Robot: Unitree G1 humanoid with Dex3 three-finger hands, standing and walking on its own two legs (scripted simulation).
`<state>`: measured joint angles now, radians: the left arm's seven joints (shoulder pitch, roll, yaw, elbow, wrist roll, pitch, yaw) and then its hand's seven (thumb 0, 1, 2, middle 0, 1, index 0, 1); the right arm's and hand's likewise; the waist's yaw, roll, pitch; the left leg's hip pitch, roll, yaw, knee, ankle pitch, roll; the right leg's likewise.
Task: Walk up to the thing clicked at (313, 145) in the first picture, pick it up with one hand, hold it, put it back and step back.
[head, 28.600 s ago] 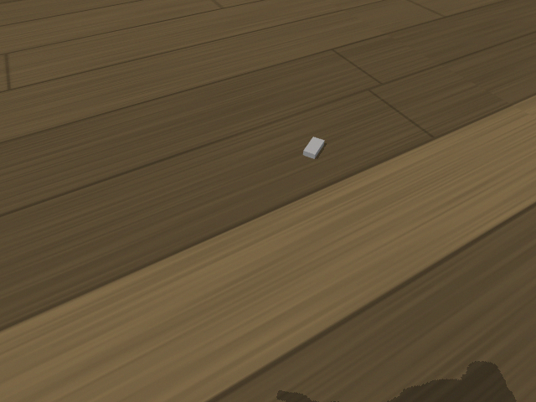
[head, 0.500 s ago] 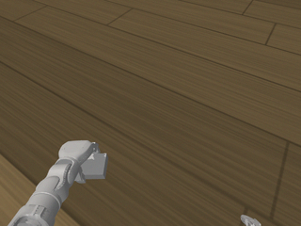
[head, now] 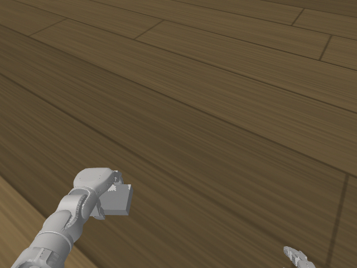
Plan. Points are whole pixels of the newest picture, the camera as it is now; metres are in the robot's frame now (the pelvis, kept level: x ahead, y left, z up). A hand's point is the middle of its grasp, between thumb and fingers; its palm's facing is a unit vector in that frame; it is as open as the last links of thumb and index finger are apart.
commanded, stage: hold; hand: left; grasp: from above
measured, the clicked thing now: (104, 199) +0.30 +0.22 -0.08
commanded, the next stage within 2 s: crouch in 1.16 s
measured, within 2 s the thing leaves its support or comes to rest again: neither
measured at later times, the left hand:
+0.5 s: hand (98, 199) +0.28 +0.22 -0.03, palm faces -0.45 -0.03 -0.89, open 9.7 cm
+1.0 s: hand (98, 199) +0.28 +0.21 -0.03, palm faces -0.46 -0.04 -0.89, open 9.7 cm
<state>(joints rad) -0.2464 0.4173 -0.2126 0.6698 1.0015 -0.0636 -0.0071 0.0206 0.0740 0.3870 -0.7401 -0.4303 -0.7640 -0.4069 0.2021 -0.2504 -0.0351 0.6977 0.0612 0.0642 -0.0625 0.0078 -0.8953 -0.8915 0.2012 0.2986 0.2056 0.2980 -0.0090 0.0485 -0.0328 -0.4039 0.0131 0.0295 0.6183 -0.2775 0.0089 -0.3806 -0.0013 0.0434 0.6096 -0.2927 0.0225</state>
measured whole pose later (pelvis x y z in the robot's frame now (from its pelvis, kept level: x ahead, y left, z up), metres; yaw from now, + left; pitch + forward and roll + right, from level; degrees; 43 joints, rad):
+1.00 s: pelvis -0.01 +0.00 +0.01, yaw +0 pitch +1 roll +0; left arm -0.23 0.42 -0.22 0.61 0.99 -0.07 -0.05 0.02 0.07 0.39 -0.74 -0.43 -0.76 -0.41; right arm 0.16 -0.25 -0.02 0.69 0.07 0.08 -0.08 0.01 -0.90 -0.90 0.20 0.30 0.20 0.30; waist 0.00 0.06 0.00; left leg -0.30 0.01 0.03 0.50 -0.22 0.00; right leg -0.28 0.00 0.05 0.51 -0.24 0.02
